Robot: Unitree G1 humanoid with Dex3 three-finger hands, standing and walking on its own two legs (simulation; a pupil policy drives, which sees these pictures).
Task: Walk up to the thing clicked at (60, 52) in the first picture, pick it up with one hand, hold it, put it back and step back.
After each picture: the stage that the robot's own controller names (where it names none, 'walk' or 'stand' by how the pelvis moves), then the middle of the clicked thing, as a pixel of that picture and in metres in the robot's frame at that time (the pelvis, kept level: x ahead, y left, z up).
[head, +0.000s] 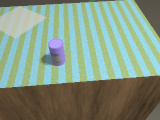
stand; (57, 52) +0.55 +0.15 -0.03
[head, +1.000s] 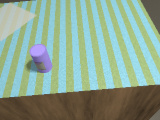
stand; (41, 59) +0.48 +0.21 -0.02
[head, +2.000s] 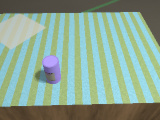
stand; (52, 70) +0.46 +0.16 -0.03
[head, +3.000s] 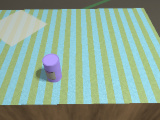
stand; (52, 68) +0.45 +0.16 -0.03
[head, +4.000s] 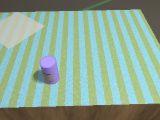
stand; (50, 70) +0.45 +0.17 -0.04
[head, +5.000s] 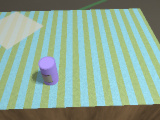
stand; (49, 71) +0.44 +0.17 -0.04
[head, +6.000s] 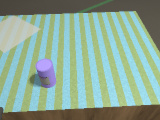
rise first; (46, 73) +0.43 +0.19 -0.03
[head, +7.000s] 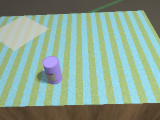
go down; (53, 70) +0.45 +0.19 -0.03
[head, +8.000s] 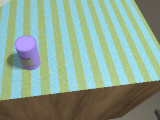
go down; (28, 53) +0.45 +0.18 +0.01
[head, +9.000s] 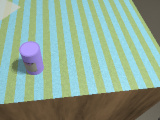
go down; (32, 59) +0.45 +0.18 +0.01
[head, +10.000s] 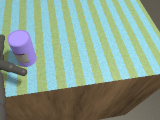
close in; (23, 49) +0.45 +0.19 +0.04
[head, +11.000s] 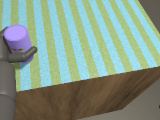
lift; (20, 45) +0.47 +0.18 +0.05
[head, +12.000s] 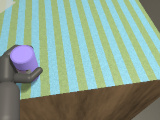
lift; (26, 64) +0.39 +0.18 +0.05
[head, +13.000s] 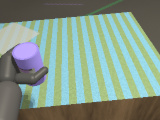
lift; (31, 65) +0.33 +0.17 +0.17
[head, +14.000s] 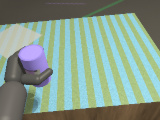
hold; (36, 66) +0.33 +0.16 +0.16
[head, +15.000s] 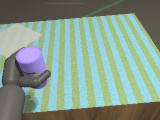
hold; (34, 68) +0.33 +0.17 +0.15
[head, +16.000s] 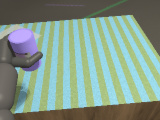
crouch; (26, 50) +0.37 +0.19 +0.19
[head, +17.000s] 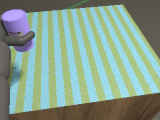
lower; (19, 31) +0.46 +0.20 +0.18
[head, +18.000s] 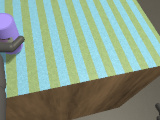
lower; (7, 35) +0.49 +0.20 +0.06
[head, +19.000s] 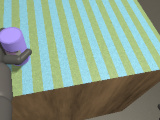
lower; (15, 47) +0.46 +0.20 +0.04
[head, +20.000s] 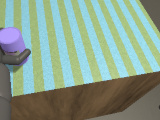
lower; (14, 47) +0.46 +0.20 +0.04
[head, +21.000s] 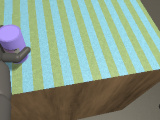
lower; (14, 45) +0.46 +0.20 +0.04
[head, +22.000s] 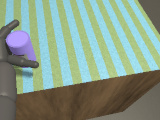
withdraw; (22, 50) +0.45 +0.18 +0.04
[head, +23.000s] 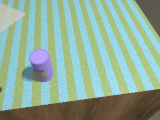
sink last; (42, 66) +0.42 +0.16 +0.01
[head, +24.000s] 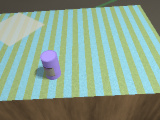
stand; (51, 65) +0.46 +0.18 +0.01
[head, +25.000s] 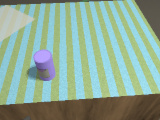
stand; (45, 65) +0.44 +0.18 +0.01
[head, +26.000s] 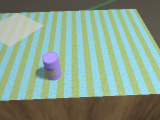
stand; (52, 66) +0.47 +0.17 -0.03
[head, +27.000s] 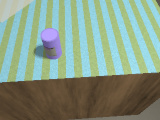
walk; (52, 44) +0.50 +0.15 -0.01
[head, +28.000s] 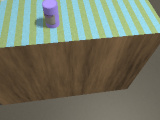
walk; (51, 14) +0.67 +0.19 -0.01
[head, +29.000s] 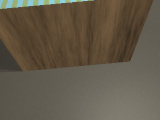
walk; out of the picture +1.01 +0.20 -0.01
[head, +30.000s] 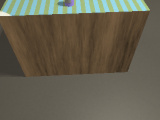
stand; out of the picture +1.09 +0.14 -0.03
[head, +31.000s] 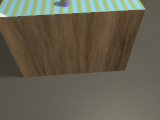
stand; out of the picture +1.10 +0.16 -0.03
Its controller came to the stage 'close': yes
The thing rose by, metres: 0.21
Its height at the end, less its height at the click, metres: +0.00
